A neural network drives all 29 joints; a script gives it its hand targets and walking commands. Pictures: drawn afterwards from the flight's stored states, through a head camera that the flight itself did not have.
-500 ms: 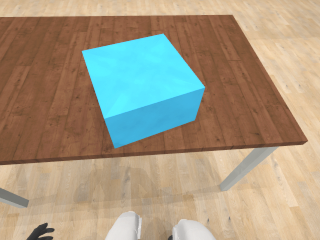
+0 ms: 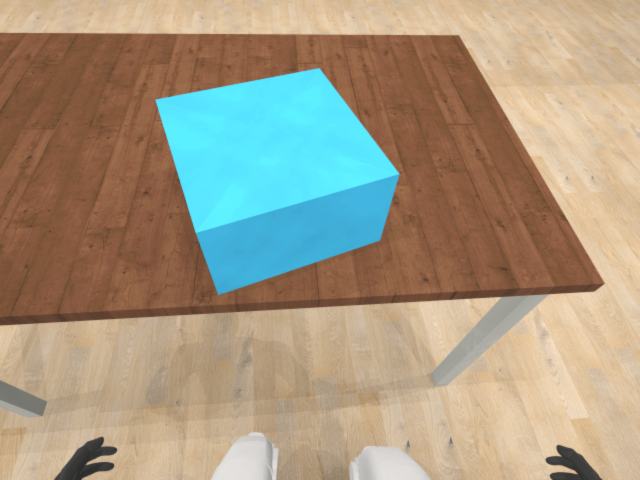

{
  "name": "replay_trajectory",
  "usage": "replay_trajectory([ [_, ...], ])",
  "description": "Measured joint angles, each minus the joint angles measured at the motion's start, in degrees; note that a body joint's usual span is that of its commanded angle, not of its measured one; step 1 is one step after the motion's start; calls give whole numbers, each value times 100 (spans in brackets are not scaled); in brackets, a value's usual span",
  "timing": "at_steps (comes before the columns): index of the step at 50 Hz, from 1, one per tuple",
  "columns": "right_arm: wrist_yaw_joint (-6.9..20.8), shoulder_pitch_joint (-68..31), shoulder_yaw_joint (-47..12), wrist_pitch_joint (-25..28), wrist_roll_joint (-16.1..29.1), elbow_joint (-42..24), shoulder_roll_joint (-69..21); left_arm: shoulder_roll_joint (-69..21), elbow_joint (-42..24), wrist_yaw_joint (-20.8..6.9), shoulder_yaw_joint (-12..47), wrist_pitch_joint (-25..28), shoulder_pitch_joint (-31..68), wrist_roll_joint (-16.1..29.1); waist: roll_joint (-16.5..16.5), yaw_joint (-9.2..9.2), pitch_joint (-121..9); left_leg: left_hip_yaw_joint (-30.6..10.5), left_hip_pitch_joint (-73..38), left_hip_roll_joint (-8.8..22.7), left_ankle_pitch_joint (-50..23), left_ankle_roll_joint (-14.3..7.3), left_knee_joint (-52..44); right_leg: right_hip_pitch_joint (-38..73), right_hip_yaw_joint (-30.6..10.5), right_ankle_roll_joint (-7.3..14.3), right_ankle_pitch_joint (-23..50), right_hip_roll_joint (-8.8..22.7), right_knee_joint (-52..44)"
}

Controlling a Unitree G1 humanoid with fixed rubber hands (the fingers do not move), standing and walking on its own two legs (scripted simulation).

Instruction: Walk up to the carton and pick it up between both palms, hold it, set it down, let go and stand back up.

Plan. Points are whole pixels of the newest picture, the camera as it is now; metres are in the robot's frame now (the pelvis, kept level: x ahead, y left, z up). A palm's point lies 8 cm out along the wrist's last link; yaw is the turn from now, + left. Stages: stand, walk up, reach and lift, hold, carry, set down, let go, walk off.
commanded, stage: walk up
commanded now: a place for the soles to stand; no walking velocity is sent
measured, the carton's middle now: (272, 173) +0.54 +0.08 +0.03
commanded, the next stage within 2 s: none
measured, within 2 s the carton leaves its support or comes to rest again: neither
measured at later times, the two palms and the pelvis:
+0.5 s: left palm (71, 476) +0.14 +0.31 -0.08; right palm out of the picture +0.07 -0.33 -0.09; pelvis -0.01 +0.00 +0.00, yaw +0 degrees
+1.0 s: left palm out of the picture +0.07 +0.41 -0.08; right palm out of the picture +0.10 -0.24 -0.09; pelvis +0.00 +0.08 +0.00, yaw +5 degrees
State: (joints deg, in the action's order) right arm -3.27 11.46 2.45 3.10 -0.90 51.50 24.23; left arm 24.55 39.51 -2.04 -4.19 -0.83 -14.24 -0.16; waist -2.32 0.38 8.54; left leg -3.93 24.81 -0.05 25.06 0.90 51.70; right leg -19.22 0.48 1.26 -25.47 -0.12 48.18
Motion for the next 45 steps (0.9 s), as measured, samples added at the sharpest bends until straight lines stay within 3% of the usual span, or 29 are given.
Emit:
replay_trajectory([
  [4,30,58,-12,0,-1,98,-16,0,0,0,16,-47,139,0,-10,0,44,1,-171,-43,-414,-2,-441,-69,4,-40,-29,30,88],
  [7,30,81,-30,2,0,125,-15,4,-1,17,18,-52,268,0,-10,0,45,0,-171,-38,-399,-2,-441,-67,5,-40,-311,30,105],
  [10,30,51,-54,2,2,123,-16,4,-1,21,23,-29,326,0,-3,-1,44,0,-171,-27,-404,-2,-441,-60,11,-41,142,23,16],
  [30,53,-63,-113,2,43,105,-15,4,1,47,127,7,457,0,27,-1,-5,1,-177,-62,-460,13,-483,-38,11,-34,61,46,4],
  [39,479,-59,168,-319,-184,-174,-12,121,1,328,134,309,-107,0,133,0,-35,-4,-147,-77,17,1,144,76,11,-53,-37,264,33],
  [41,520,-43,217,-320,-186,-271,1,144,3,360,134,310,-124,0,177,-1,-34,7,-156,-67,1,-57,-99,-59,8,-92,-81,357,138],
  [45,535,71,141,-321,-201,-291,-23,147,6,398,155,305,-44,0,173,1,51,10,-145,-342,-196,-301,-161,-299,-14,-93,-618,381,796],
])
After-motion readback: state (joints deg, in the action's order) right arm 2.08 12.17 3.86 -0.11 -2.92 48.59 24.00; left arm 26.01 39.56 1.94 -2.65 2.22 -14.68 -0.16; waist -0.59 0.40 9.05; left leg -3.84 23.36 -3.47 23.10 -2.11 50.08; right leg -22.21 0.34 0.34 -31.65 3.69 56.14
